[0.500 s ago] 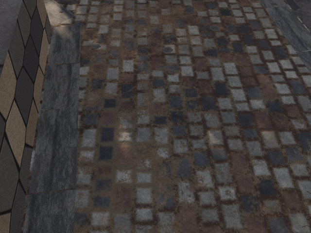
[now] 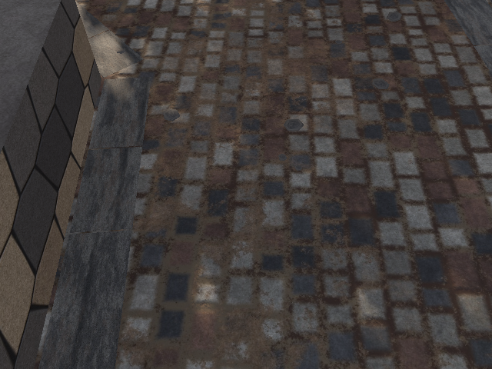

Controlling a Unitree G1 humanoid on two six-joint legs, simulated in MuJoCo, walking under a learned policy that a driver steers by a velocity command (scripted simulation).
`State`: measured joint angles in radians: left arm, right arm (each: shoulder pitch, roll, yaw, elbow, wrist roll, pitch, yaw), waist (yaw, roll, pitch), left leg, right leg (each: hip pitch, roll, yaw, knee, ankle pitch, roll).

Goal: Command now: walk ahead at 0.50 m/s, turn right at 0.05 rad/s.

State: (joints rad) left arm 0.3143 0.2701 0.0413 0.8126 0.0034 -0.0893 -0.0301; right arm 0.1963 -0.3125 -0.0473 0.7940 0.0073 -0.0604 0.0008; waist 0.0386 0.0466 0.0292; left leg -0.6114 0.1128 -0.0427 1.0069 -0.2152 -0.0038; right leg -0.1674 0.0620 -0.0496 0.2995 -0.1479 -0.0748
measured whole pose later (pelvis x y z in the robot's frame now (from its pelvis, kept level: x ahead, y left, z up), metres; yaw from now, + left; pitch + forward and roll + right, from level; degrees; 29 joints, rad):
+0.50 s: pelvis +0.27 +0.05 +0.00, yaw -13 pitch +0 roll +2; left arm 0.26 0.32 0.08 0.77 -0.03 -0.02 0.01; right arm 0.24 -0.26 -0.06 0.85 -0.01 -0.10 0.01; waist -0.02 -0.05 0.03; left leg -0.17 -0.02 0.12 0.33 -0.17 0.03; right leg -0.60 -0.09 0.05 1.10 -0.27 -0.01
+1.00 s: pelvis +0.50 -0.09 +0.00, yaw -30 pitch +1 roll +1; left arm 0.30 0.28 0.07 0.70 -0.01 -0.05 -0.02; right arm 0.12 -0.31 -0.05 0.79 0.00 -0.11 0.01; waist 0.03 0.03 0.06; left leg -0.56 0.09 -0.06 1.05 -0.29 -0.02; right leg -0.24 0.10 0.03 0.39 -0.15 -0.10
